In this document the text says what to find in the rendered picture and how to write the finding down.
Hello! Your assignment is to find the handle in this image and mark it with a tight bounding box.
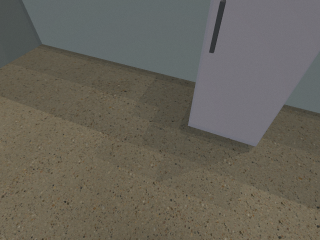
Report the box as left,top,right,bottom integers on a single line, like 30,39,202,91
209,0,226,53

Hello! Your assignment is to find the fridge door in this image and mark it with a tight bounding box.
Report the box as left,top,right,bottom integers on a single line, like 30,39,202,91
190,0,320,144

